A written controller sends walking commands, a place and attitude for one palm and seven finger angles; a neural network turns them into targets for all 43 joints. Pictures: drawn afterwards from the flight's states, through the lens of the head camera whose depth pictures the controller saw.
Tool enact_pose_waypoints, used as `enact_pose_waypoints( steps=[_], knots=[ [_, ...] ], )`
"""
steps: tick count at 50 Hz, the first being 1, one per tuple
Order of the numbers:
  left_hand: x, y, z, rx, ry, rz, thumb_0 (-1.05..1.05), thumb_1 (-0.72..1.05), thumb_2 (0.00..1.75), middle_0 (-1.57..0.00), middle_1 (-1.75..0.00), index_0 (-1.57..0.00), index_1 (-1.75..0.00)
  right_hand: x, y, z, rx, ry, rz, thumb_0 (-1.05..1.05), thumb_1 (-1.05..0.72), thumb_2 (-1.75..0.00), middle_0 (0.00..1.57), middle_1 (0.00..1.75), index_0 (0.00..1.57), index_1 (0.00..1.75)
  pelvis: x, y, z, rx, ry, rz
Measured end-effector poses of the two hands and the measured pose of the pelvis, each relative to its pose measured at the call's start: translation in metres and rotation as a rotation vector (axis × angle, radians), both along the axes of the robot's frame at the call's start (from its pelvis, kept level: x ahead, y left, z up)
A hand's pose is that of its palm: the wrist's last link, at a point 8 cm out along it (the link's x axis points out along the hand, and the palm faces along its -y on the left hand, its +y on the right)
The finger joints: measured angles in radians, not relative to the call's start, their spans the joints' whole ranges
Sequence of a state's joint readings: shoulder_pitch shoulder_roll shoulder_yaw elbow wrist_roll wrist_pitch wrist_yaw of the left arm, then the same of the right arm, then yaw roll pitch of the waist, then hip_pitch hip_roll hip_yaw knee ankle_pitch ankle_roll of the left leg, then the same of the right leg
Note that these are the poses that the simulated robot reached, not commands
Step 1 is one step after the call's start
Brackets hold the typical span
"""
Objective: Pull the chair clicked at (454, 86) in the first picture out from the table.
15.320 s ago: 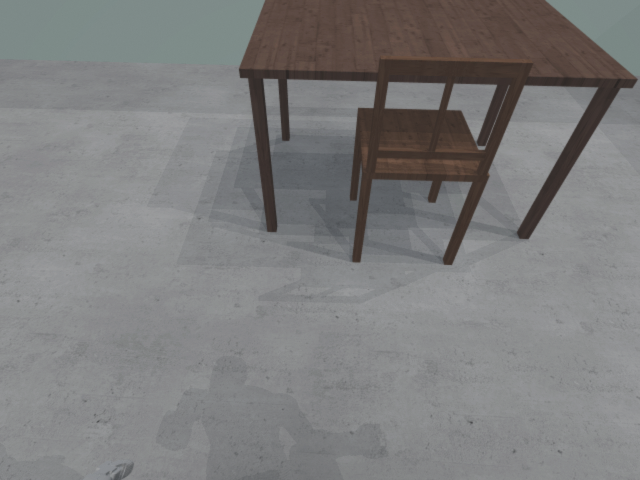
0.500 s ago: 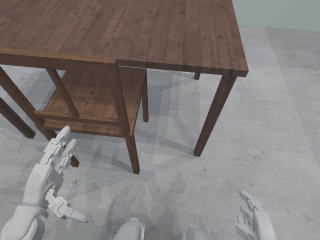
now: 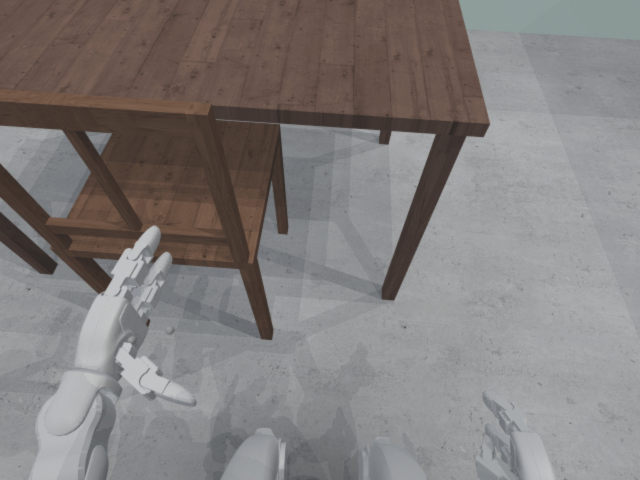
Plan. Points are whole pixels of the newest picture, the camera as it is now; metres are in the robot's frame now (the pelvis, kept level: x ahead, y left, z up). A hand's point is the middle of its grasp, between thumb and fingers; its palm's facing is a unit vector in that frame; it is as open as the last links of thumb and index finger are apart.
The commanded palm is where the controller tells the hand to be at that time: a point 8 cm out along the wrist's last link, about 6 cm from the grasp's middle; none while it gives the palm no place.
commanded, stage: aim the fingers beside a spindle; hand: left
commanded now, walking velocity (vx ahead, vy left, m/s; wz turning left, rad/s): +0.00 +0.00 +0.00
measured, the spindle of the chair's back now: (108, 184) +0.53 +0.35 -0.01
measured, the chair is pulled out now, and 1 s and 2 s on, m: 0.00 0.00 0.00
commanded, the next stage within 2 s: none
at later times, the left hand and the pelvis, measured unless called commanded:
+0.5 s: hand (193, 295) +0.34 +0.17 +0.01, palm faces -0.06 -1.00 -0.04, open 16.9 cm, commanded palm +0.32 +0.23 +0.02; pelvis +0.00 +0.00 -0.01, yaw +0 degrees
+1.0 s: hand (223, 267) +0.38 +0.15 +0.00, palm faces -0.10 -0.99 -0.04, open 17.0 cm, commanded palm +0.36 +0.21 +0.00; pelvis -0.01 +0.00 -0.03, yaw -1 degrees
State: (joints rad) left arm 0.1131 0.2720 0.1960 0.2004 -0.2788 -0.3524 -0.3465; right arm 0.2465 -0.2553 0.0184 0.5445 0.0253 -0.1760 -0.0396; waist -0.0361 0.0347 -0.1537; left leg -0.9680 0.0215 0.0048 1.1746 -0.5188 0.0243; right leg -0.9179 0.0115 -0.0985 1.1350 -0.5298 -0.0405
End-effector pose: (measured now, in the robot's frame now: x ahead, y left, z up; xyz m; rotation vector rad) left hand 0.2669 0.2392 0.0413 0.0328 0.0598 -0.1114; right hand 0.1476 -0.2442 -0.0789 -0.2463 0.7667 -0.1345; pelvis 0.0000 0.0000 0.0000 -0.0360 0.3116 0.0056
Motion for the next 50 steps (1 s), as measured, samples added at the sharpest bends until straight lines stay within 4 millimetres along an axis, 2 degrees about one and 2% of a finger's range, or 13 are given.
enact_pose_waypoints(
  steps=[7, 16, 22, 26, 31, 39, 46, 50],
  knots=[
    [0.011, 0.001, -0.01, 0.011, -0.007, 0.042, -0.02, -0.5, 0.3, -0.06, -0.08, -0.06, -0.08, -0.005, 0.001, -0.008, -0.003, 0.034, 0.007, 0.01, -0.9, -0.89, 0.2, 0.3, 0.21, 0.3, -0.002, 0.002, -0.004, 0.0, 0.014, 0.002],
    [0.034, -0.018, -0.013, 0.003, -0.034, -0.008, -0.02, -0.5, 0.3, -0.06, -0.08, -0.06, -0.08, -0.008, 0.004, -0.018, 0.003, 0.068, 0.0, 0.01, -0.9, -0.89, 0.2, 0.3, 0.21, 0.3, -0.004, 0.005, -0.009, 0.002, 0.034, -0.003],
    [0.046, -0.013, -0.023, 0.005, -0.009, 0.042, -0.02, -0.5, 0.3, -0.07, -0.08, -0.06, -0.08, -0.012, 0.004, -0.022, 0.007, 0.097, -0.007, 0.01, -0.9, -0.89, 0.2, 0.3, 0.21, 0.3, -0.004, 0.004, -0.012, 0.006, 0.044, -0.007],
    [0.053, -0.01, -0.023, 0.01, -0.031, 0.048, -0.02, -0.5, 0.3, -0.06, -0.08, -0.06, -0.08, -0.015, 0.002, -0.027, 0.001, 0.121, -0.008, 0.01, -0.9, -0.89, 0.2, 0.3, 0.21, 0.3, -0.005, 0.003, -0.014, 0.003, 0.051, -0.006],
    [0.062, -0.018, -0.022, 0.001, -0.051, 0.016, -0.02, -0.5, 0.3, -0.06, -0.08, -0.06, -0.08, -0.02, 0.0, -0.031, -0.001, 0.149, -0.018, 0.01, -0.9, -0.89, 0.2, 0.3, 0.21, 0.3, -0.004, 0.004, -0.016, 0.001, 0.059, -0.006],
    [0.075, -0.025, -0.037, -0.005, -0.019, 0.026, -0.02, -0.5, 0.3, -0.06, -0.08, -0.06, -0.08, -0.03, -0.004, -0.037, -0.005, 0.182, -0.037, 0.01, -0.9, -0.89, 0.2, 0.3, 0.21, 0.3, -0.007, 0.004, -0.021, 0.005, 0.073, -0.011],
    [0.09, -0.029, -0.032, 0.011, -0.076, 0.033, -0.02, -0.5, 0.3, -0.06, -0.08, -0.06, -0.08, -0.041, -0.005, -0.048, -0.001, 0.224, -0.041, 0.01, -0.9, -0.89, 0.2, 0.3, 0.21, 0.3, -0.01, 0.003, -0.026, 0.004, 0.088, -0.009],
    [0.101, -0.037, -0.039, 0.01, -0.048, 0.014, -0.02, -0.5, 0.3, -0.06, -0.08, -0.06, -0.08, -0.049, -0.006, -0.054, 0.006, 0.253, -0.05, 0.01, -0.9, -0.89, 0.2, 0.3, 0.21, 0.3, -0.012, 0.003, -0.029, 0.005, 0.098, -0.011]
  ],
)
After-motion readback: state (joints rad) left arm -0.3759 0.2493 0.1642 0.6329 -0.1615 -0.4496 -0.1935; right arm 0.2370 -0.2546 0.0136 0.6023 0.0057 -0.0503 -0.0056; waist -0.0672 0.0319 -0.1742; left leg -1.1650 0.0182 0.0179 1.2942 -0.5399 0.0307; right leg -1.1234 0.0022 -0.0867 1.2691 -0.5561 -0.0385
